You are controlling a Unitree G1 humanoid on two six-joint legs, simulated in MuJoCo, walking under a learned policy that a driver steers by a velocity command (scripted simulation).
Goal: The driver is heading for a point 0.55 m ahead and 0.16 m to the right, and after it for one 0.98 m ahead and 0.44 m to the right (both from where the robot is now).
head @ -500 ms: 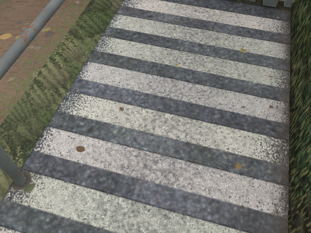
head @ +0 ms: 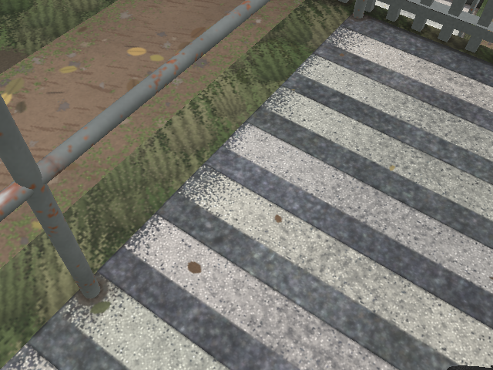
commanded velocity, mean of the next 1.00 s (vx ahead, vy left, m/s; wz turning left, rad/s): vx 0.46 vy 0.00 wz -0.43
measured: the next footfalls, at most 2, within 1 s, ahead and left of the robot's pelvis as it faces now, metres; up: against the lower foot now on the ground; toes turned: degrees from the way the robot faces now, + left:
right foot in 0.04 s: +0.09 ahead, -0.17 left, +0.00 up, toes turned +1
right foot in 0.82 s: +0.31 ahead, -0.35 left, +0.00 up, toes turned -35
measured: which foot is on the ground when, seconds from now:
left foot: down 0.00-0.84, up 0.86-1.00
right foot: up 0.00-0.02, down 0.04-0.32, up 0.34-0.80, down 0.82-1.00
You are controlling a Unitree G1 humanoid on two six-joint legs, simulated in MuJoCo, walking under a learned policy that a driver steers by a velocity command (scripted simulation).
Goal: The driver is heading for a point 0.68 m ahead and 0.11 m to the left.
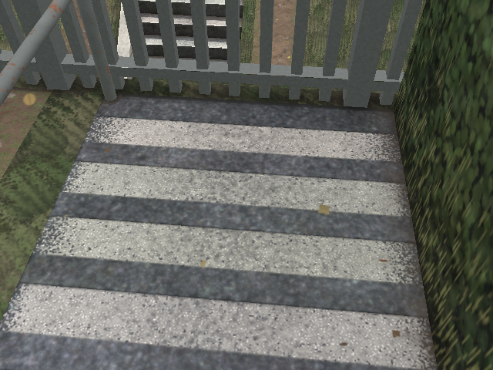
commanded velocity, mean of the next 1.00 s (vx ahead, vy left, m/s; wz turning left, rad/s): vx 0.20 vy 0.00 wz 0.22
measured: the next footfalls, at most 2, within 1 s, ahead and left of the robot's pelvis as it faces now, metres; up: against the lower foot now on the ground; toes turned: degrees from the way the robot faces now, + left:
left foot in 0.28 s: +0.41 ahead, +0.12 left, +0.00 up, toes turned +14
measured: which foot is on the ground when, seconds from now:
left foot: up 0.00-0.26, down 0.28-1.00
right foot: down 0.00-0.26, up 0.28-1.00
